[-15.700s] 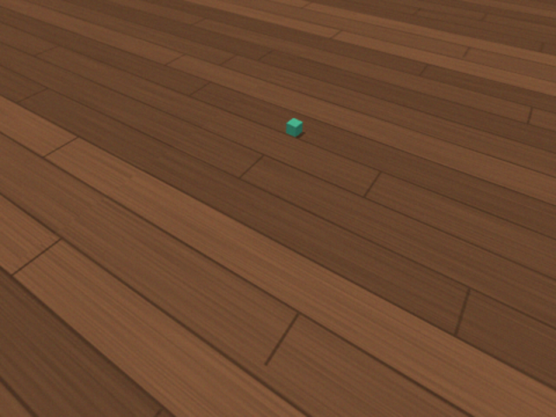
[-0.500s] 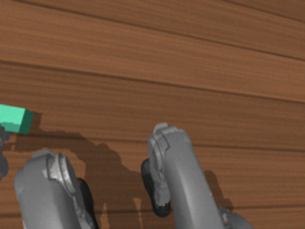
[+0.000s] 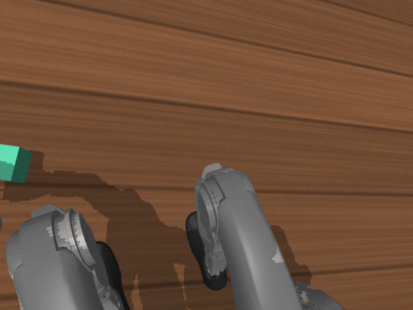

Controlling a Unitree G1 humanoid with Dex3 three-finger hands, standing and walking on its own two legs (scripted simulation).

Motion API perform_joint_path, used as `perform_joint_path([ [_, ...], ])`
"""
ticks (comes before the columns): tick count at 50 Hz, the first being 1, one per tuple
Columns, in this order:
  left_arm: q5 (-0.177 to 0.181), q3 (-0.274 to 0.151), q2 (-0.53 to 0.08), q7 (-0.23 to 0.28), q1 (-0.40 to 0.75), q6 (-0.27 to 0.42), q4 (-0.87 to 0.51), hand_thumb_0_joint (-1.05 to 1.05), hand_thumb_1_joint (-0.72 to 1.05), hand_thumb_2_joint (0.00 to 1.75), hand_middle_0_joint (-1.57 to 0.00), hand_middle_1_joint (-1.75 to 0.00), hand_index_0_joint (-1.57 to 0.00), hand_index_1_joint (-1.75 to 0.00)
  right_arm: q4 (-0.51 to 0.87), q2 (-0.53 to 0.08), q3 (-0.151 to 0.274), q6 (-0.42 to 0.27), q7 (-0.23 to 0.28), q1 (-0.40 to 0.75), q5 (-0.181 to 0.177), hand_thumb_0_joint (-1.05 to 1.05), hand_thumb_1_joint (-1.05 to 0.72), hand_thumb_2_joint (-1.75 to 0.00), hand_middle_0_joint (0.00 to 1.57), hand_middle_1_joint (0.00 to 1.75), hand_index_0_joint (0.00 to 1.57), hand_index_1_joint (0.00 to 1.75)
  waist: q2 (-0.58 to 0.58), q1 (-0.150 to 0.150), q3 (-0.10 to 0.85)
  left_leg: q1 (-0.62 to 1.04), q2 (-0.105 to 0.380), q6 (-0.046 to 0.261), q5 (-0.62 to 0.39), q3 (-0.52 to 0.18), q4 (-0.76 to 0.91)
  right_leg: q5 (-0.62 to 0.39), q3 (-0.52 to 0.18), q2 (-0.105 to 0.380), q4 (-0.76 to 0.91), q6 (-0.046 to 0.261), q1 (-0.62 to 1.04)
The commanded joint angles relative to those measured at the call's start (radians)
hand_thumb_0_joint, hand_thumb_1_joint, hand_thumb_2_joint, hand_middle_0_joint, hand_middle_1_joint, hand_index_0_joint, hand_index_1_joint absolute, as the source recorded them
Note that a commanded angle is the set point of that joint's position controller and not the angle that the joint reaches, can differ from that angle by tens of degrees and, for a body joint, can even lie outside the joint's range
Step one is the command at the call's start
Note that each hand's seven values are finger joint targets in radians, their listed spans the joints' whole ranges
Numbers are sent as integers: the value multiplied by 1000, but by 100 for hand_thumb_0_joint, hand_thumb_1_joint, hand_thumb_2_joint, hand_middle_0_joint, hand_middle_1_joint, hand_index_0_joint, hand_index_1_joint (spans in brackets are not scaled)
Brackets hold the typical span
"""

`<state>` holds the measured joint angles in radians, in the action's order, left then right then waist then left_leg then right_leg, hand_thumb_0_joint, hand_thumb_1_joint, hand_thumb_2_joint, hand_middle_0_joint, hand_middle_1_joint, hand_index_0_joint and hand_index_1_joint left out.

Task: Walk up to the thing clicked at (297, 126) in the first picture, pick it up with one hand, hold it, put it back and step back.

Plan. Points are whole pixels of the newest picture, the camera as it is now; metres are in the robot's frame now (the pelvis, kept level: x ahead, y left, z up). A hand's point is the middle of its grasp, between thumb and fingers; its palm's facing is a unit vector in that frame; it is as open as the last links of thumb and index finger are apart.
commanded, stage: rise first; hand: left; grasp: from above
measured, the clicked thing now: (3, 163) +0.43 +0.32 -0.29
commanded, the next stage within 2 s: none
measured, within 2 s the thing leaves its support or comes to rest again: neither
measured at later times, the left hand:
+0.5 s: hand out of the picture +0.40 +0.35 -0.17, palm faces -0.01 -0.44 -0.90, open 14.1 cm
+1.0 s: hand out of the picture +0.41 +0.35 -0.17, palm faces +0.00 -0.43 -0.90, open 14.2 cm
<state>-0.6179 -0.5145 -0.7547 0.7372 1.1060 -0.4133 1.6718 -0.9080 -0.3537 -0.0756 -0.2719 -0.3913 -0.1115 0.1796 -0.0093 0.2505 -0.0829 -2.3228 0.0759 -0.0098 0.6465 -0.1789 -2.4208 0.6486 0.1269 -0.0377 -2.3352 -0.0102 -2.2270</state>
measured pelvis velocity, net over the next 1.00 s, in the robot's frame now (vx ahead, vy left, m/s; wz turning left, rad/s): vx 0.00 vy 0.00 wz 0.00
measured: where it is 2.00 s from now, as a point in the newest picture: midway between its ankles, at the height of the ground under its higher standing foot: (163, 280)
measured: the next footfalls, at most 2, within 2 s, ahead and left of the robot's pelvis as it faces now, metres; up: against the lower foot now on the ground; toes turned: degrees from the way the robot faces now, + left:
none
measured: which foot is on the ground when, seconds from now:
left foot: down 0.00-1.00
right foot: down 0.00-1.00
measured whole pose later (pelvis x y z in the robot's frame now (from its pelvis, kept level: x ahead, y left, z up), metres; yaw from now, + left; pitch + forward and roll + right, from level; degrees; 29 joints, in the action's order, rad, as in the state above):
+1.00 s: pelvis +0.00 +0.00 +0.00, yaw +0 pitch +30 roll -8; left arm -0.61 -0.51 -0.76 0.73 1.12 -0.43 1.66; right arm -0.91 -0.35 -0.09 -0.29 -0.41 -0.11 0.18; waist 0.00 0.26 -0.07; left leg -2.31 0.07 -0.02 0.66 -0.18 -2.42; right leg 0.66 0.13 -0.04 -2.34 -0.01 -2.22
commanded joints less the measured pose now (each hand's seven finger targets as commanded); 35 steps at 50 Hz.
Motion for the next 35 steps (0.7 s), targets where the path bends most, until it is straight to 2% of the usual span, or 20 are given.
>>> perform_joint_path([
  [1, -1, 50, -211, 38, 294, 4, -129, 0, -56, 103, -8, -99, -6, -102, -40, -245, 50, -6, -10, -236, 1, 0, -90, -90, 20, 30, 20, 30, 326, 42, 678, 524, -11, 15, -98, 76, 236, -167, 82, -20, 245, 25, 293],
  [2, 7, 26, -212, 44, 274, 7, -128, 0, -57, 104, -8, -98, -5, -102, -36, -263, 58, -7, -12, -261, -5, 0, -90, -90, 20, 30, 20, 30, 321, 39, 701, 533, -8, 13, -113, 76, 238, -181, 80, -25, 253, 25, 313],
  [3, -1, 54, -208, 43, 303, 5, -136, 0, -57, 104, -8, -99, -5, -103, -38, -255, 48, -8, -15, -254, 2, 0, -90, -90, 20, 30, 20, 30, 318, 56, 684, 525, -10, 14, -119, 78, 233, -193, 82, -22, 250, 23, 311],
  [4, 0, 58, -219, 44, 300, 1, -134, 0, -56, 103, -8, -101, -6, -103, -40, -264, 54, -9, -14, -235, -1, 0, -90, -90, 20, 30, 20, 30, 297, 44, 668, 491, -12, 21, -91, 82, 225, -164, 76, -25, 258, 19, 316],
  [6, 1, 18, -258, 49, 257, -2, -132, 0, -55, 102, -8, -100, -6, -102, -34, -259, 45, -4, -15, -245, -3, 0, -90, -90, 20, 30, 20, 30, 298, 28, 693, 505, -14, 20, -122, 84, 229, -190, 74, -22, 257, 20, 341],
  [9, 2, 24, -276, 51, 301, -10, -156, 0, -56, 103, -8, -101, -6, -104, -34, -269, 51, -2, -17, -226, 4, 0, -91, -90, 20, 30, 20, 30, 322, 28, 695, 514, -15, 21, -119, 90, 232, -196, 74, -19, 249, 20, 342],
  [11, -1, 6, -274, 50, 249, -21, -124, 0, -56, 103, -9, -99, -6, -102, -6, -277, 54, -2, -19, -229, -3, 0, -90, -90, 20, 30, 20, 30, 291, 21, 700, 490, -15, 25, -133, 102, 219, -202, 62, -25, 267, 18, 369],
  [14, -8, 0, -305, 49, 257, -19, -127, 0, -56, 103, -8, -99, -6, -102, -16, -276, 55, 4, -17, -222, -4, 0, -90, -90, 20, 30, 20, 30, 287, 12, 710, 448, -18, 30, -116, 108, 213, -180, 52, -29, 271, 16, 388],
  [16, -8, 16, -279, 37, 255, -26, -118, 0, -55, 103, -9, -99, -6, -102, -7, -270, 55, 4, -19, -227, -3, 0, -90, -90, 20, 30, 20, 30, 269, 28, 699, 444, -19, 33, -123, 108, 205, -183, 50, -29, 275, 13, 378],
  [19, 0, 31, -280, 21, 261, -27, -119, 0, -54, 102, -9, -101, -7, -103, -38, -248, 37, 5, -23, -241, -1, 0, -90, -90, 20, 30, 20, 30, 242, 30, 670, 413, -21, 38, -113, 104, 206, -172, 52, -29, 277, 8, 379],
  [20, 6, 14, -269, 17, 215, -28, -87, 0, -54, 102, -9, -99, -6, -101, -18, -257, 38, 3, -22, -258, -10, 0, -90, -90, 20, 30, 20, 30, 234, 24, 701, 435, -19, 34, -132, 101, 203, -185, 51, -36, 277, 10, 388],
  [23, 4, 53, -267, 2, 245, -25, -94, 0, -53, 101, -9, -101, -7, -103, -33, -255, 39, 0, -19, -233, -10, 0, -90, -90, 20, 30, 20, 30, 236, 29, 661, 421, -22, 35, -75, 86, 217, -123, 58, -32, 268, 13, 339],
  [24, 2, 35, -257, -2, 208, -25, -81, 0, -54, 102, -8, -100, -6, -102, -16, -256, 37, -1, -18, -255, -16, 0, -90, -90, 20, 30, 20, 30, 240, 20, 679, 460, -17, 29, -95, 81, 222, -143, 61, -36, 266, 18, 339],
  [27, -6, 52, -270, 3, 265, -16, -109, 0, -55, 102, -9, -100, -6, -103, -20, -260, 38, -5, -14, -239, -16, 0, -90, -90, 20, 30, 20, 30, 271, 20, 679, 450, -17, 28, -79, 83, 222, -132, 60, -35, 257, 22, 326],
  [28, -11, 44, -259, 5, 249, -12, -111, 0, -55, 103, -9, -99, -6, -102, -16, -257, 35, -5, -16, -254, -15, 0, -90, -90, 20, 30, 20, 30, 284, 25, 686, 476, -14, 24, -109, 83, 222, -165, 63, -35, 254, 23, 330],
  [29, -14, 76, -246, 2, 301, -11, -122, 0, -54, 102, -8, -100, -6, -103, -30, -249, 33, -7, -14, -247, -8, 0, -90, -90, 20, 30, 20, 30, 275, 46, 657, 450, -17, 29, -84, 82, 216, -145, 65, -31, 251, 20, 308],
  [31, -21, 73, -263, 3, 297, -3, -136, 0, -54, 101, -9, -101, -7, -103, -35, -257, 40, -13, -12, -241, -11, 0, -90, -90, 20, 30, 20, 30, 283, 39, 649, 456, -18, 28, -60, 80, 222, -116, 65, -30, 255, 22, 293],
  [32, -20, 46, -273, 12, 280, 2, -136, 0, -55, 102, -8, -99, -6, -102, -33, -262, 46, -15, -12, -256, -13, 0, -90, -90, 20, 30, 20, 30, 297, 27, 681, 476, -16, 24, -74, 84, 226, -128, 62, -32, 258, 24, 318],
  [33, -27, 63, -269, 16, 286, -1, -133, 0, -56, 103, -8, -99, -6, -102, -23, -264, 47, -19, -10, -231, -7, 0, -90, -90, 20, 30, 20, 30, 296, 31, 673, 497, -17, 23, -70, 80, 223, -128, 70, -26, 250, 25, 299],
  [35, -29, 47, -256, 24, 254, 2, -118, 0, -57, 104, -9, -98, -6, -101, -23, -269, 53, -23, -11, -241, -8, 0, -90, -90, 20, 30, 20, 30, 306, 29, 688, 516, -16, 19, -73, 75, 231, -132, 75, -25, 247, 27, 297],
])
